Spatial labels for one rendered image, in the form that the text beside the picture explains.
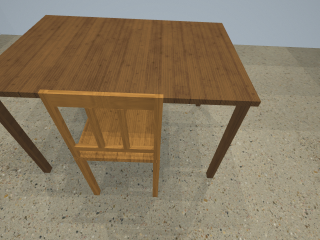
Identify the table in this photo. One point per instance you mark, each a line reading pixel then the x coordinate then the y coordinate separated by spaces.
pixel 188 62

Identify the chair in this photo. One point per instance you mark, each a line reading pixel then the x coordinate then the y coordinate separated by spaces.
pixel 121 127

